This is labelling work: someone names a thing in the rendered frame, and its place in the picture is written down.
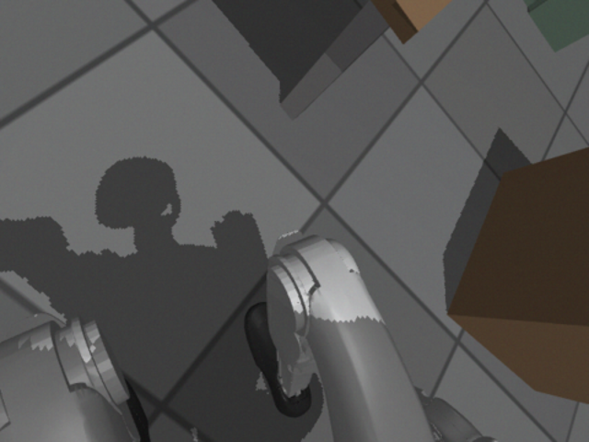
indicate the sofa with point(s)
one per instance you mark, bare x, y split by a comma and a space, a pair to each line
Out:
561, 22

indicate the left robot foot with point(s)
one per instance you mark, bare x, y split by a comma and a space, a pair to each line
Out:
138, 414

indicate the right robot hand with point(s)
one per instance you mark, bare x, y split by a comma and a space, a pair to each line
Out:
447, 424

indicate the right robot foot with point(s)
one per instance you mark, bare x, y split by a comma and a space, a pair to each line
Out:
265, 356

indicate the coffee table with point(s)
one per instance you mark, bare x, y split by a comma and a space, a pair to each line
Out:
405, 17

